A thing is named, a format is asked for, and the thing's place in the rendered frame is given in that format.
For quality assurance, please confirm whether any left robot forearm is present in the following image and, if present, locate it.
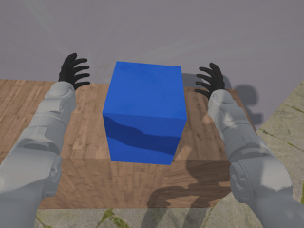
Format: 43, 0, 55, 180
0, 81, 77, 178

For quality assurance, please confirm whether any carton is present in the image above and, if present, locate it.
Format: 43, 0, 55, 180
102, 61, 187, 165

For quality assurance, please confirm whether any pedestal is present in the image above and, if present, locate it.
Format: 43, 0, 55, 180
0, 79, 257, 209

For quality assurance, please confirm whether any left robot upper arm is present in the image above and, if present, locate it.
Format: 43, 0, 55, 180
0, 147, 63, 228

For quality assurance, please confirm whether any right robot upper arm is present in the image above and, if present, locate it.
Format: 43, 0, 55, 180
229, 156, 304, 228

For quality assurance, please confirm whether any right robot forearm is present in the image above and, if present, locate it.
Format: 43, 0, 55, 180
207, 89, 293, 194

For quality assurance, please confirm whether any right robot hand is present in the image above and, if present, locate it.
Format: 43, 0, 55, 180
194, 63, 225, 101

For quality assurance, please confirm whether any left robot hand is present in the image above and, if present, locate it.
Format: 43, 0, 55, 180
58, 53, 90, 90

